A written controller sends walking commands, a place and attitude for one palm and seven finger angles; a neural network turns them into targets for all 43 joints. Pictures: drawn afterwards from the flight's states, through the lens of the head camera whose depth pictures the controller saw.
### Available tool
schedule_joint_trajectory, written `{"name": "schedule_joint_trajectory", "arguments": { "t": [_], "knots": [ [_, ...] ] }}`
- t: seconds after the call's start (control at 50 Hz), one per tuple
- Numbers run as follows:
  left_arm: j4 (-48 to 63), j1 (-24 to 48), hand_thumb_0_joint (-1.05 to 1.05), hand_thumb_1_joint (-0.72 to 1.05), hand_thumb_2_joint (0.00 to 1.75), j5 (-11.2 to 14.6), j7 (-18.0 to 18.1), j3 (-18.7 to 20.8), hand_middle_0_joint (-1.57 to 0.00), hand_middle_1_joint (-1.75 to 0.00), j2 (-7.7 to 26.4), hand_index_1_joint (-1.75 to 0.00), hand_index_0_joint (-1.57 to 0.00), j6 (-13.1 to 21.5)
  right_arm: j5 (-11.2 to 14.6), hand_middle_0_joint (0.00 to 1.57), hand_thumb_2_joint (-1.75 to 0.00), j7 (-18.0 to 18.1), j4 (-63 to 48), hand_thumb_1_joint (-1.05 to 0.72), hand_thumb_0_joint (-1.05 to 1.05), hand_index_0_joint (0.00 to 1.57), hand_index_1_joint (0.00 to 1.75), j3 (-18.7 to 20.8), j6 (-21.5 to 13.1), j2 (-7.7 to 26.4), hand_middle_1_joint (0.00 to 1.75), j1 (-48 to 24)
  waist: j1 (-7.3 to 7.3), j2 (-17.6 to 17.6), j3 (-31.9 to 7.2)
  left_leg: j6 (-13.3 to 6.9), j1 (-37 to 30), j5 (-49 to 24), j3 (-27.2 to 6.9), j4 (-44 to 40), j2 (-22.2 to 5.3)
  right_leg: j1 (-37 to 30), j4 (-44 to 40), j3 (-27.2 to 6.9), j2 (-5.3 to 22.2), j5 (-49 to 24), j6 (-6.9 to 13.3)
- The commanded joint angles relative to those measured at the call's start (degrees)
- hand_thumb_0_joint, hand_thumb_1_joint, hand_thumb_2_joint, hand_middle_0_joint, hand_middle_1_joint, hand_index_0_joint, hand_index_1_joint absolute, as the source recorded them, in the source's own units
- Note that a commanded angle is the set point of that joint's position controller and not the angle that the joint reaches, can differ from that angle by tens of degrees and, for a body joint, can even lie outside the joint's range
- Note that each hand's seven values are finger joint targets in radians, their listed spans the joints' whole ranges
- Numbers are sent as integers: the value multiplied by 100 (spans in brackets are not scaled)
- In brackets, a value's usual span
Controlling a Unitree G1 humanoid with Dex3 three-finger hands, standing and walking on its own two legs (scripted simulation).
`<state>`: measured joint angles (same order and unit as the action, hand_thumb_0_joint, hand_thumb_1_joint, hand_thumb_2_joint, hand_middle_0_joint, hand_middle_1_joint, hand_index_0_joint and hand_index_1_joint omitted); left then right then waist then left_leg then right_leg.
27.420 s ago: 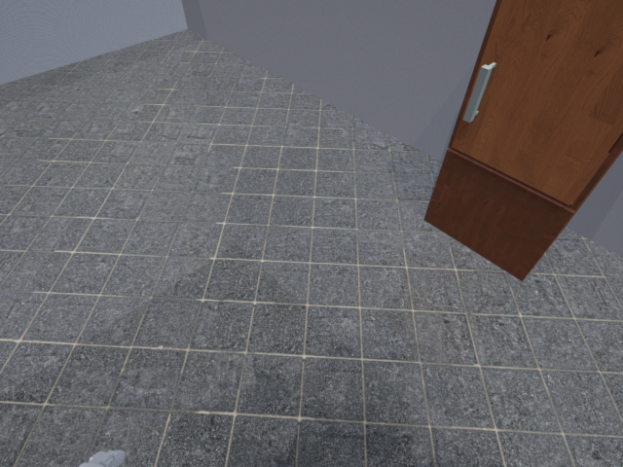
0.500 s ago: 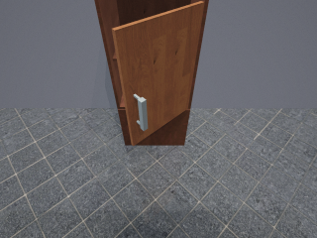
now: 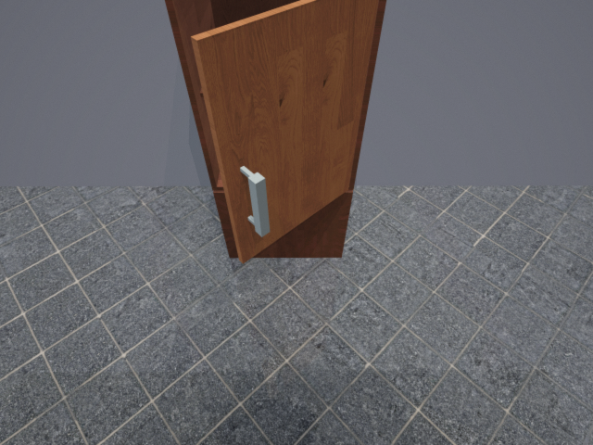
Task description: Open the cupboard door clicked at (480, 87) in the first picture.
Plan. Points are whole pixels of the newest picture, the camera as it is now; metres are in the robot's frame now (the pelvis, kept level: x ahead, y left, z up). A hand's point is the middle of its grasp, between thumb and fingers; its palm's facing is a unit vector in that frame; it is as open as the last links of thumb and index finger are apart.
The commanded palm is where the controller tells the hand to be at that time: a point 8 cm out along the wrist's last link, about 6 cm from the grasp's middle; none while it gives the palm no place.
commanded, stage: look to check the result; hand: left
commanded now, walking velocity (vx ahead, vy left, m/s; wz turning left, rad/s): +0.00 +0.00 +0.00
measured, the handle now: (254, 201) +0.61 +0.13 -0.11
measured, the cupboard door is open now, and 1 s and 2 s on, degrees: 42 42 42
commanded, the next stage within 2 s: walk to a spot facing it in 0.20 s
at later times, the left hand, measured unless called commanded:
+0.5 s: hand out of the picture +0.03 +0.20 -0.18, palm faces -0.02 -0.97 -0.25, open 7.4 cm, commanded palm none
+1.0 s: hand out of the picture +0.05 +0.15 -0.16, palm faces -0.22 -0.93 -0.31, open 7.4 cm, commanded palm none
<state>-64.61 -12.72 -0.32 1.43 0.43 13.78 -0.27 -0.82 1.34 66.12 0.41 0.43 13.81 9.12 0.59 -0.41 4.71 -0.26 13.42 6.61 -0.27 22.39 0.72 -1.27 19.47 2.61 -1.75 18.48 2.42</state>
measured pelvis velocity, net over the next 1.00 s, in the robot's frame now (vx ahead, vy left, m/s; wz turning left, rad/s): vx -0.02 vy -0.04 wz -0.33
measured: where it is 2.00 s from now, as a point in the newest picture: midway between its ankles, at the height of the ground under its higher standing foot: outside the picture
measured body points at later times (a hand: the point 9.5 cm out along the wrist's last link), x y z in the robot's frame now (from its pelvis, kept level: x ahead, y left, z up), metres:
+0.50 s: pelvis +0.01 +0.00 +0.00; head +0.03 -0.01 +0.45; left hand +0.03 +0.25 -0.16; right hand +0.05 -0.26 -0.16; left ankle +0.06 +0.12 -0.74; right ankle -0.08 -0.09 -0.74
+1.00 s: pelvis -0.02 -0.04 +0.00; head +0.02 -0.08 +0.45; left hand +0.06 +0.20 -0.13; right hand +0.00 -0.30 -0.16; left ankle +0.02 +0.13 -0.65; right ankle -0.08 -0.08 -0.74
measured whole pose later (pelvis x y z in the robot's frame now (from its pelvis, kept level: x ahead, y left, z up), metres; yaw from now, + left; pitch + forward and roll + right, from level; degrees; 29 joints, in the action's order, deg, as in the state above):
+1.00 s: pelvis -0.02 -0.04 +0.00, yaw -19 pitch +0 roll +3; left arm -55.2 -17.8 -1.1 1.6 3.9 9.9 -1.7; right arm -0.6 2.4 55.8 4.3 3.4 12.2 6.5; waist -1.6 -0.7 5.4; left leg 3.9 28.8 22.7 -0.4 63.5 -1.2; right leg 9.7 28.3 -6.1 -4.7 18.1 5.7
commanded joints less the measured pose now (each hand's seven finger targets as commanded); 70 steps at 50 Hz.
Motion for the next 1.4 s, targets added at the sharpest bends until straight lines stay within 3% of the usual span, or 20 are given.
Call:
{"name": "schedule_joint_trajectory", "arguments": {
  "t": [0.0,0.46,0.56,0.66,0.7,0.72,0.74,0.76,0.78,0.82,0.86,0.96,1.2,1.26,1.28,1.3,1.32,1.34,1.36,1.38],
  "knots": [
    [190,-206,0,90,90,-2,60,178,-20,-30,850,-30,-20,110,-12,20,-90,73,-239,-90,0,20,30,113,-90,843,30,-7,-34,133,-325,-211,-754,-1070,-584,-50,-640,716,-465,-493,852,-1578,-12],
    [503,-486,0,90,90,-46,55,349,-20,-30,608,-30,-20,-131,-41,20,-90,193,-461,-90,0,20,30,258,53,617,30,354,-16,132,-286,-134,-583,-954,-62,595,-863,1085,262,-883,743,-2235,76],
    [830,-442,0,90,90,-70,-28,437,-20,-30,526,-30,-20,-215,-64,20,-90,219,-785,-90,0,20,30,398,83,740,30,419,-16,-344,-206,-354,-440,-137,-409,343,-1302,1769,958,-941,370,-1125,55],
    [1066,-480,0,90,90,-86,-162,489,-20,-30,273,-30,-20,-279,-106,20,-90,180,-1056,-90,0,20,30,493,13,927,30,414,-125,-1096,-614,-944,-33,626,-977,-539,-2321,1865,2720,-353,170,1261,-62],
    [1011,-841,0,90,90,-97,-205,532,-20,-30,249,-30,-20,-259,-119,20,-90,163,-1189,-90,0,20,30,500,21,919,30,109,-386,-645,-749,-683,571,619,-390,-20,-2065,1112,1907,-272,246,667,-53],
    [924,-1185,0,90,90,-124,-193,580,-20,-30,383,-30,-20,-224,-81,20,-90,157,-1298,-90,0,20,30,491,54,810,30,-118,-594,53,-630,-356,1109,758,111,919,-1541,681,755,-677,409,-120,3],
    [963,-1170,0,90,90,-215,-120,670,-20,-30,995,-30,-20,-162,-13,20,-90,124,-1462,-90,0,20,30,445,87,330,30,-184,-548,2014,-403,222,2013,1984,946,2443,-464,625,-421,-2704,1743,-691,359],
    [1042,-1067,0,90,90,-153,-46,667,-20,-30,1067,-30,-20,-141,-52,20,-90,102,-1577,-90,0,20,30,448,124,453,30,-490,-648,1887,-240,237,2101,2550,350,3533,-218,1042,-515,-3204,2111,-1824,538],
    [1057,-819,0,90,90,-137,4,668,-20,-30,939,-30,-20,-124,-37,20,-90,121,-1483,-90,0,20,30,478,154,406,30,-493,-437,1278,-10,211,2252,2345,-45,4080,-279,1006,-152,-2956,1882,-2927,663],
    [1132,-612,0,90,90,-103,45,621,-20,-30,757,-30,-20,-61,-31,20,-90,120,-1376,-90,0,20,30,441,122,254,30,-262,-236,627,-225,307,2385,1923,-125,4376,-375,424,461,-2326,1548,-4456,857],
    [1113,-784,0,90,90,-84,91,632,-20,-30,695,-30,-20,-22,-11,20,-90,127,-1399,-90,0,20,30,433,115,206,30,-265,-279,625,-621,369,2392,1772,-86,4276,-345,-201,657,-2128,1381,-5198,683],
    [1187,-1009,0,90,90,-89,102,654,-20,-30,668,-30,-20,-44,12,20,-90,148,-1551,-90,0,20,30,446,186,215,30,-538,-339,813,-452,430,2378,1528,-211,4215,-242,-27,469,-2336,1185,-4731,478],
    [1490,-937,0,90,90,-159,78,745,-20,-30,892,-30,-20,-69,87,20,-90,128,-2077,-90,0,20,30,414,40,201,30,-989,-432,787,-657,328,1702,1802,-283,2728,10,150,657,-3292,1102,-4603,926],
    [1592,-521,0,90,90,-153,69,739,-20,-30,895,-30,-20,-89,114,20,-90,131,-1999,-90,0,20,30,417,-2,239,30,-458,-96,586,-685,288,580,1254,-360,1357,14,939,885,-3254,890,-4046,675],
    [1647,-356,0,90,90,-115,57,724,-20,-30,864,-30,-20,-92,105,20,-90,149,-1886,-90,0,20,30,421,-36,317,30,-39,86,425,-864,261,-336,623,-354,490,-50,1399,1138,-3005,624,-3514,434],
    [1714,-418,0,90,90,-50,38,692,-20,-30,648,-30,-20,-97,41,20,-90,179,-1827,-90,0,20,30,470,-99,669,30,321,173,-371,-1100,-62,-1447,69,-1218,-195,-986,2412,1688,-2500,44,-1858,119],
    [1807,-621,0,90,90,-1,-57,611,-20,-30,423,-30,-20,-95,-39,20,-90,185,-1897,-90,0,20,30,550,-122,1204,30,500,55,-1842,-1175,-817,-1814,-1028,-2723,-454,-2626,3296,3092,-1319,-510,1645,-283],
    [1878,-612,0,90,90,-90,-106,622,-20,-30,596,-30,-20,-67,-67,20,-90,189,-2031,-90,0,20,30,492,-76,1210,30,485,8,-1177,-899,-1280,-1030,-867,-2883,-452,-3130,3306,4028,-853,-145,1951,-439],
    [1903,-338,0,90,90,-159,-132,614,-20,-30,587,-30,-20,-75,-129,20,-90,197,-2081,-90,0,20,30,466,-97,1136,30,403,33,-791,-593,-1365,-679,-1270,-2861,-420,-2941,3567,4644,-759,-37,1815,-504],
    [1830,-157,0,90,90,-183,-158,643,-20,-30,601,-30,-20,-95,-149,20,-90,191,-2018,-90,0,20,30,408,-100,993,30,454,13,-848,-496,-1118,-498,-1793,-2182,-286,-2498,3541,4952,-768,76,1504,-532]
  ]
}}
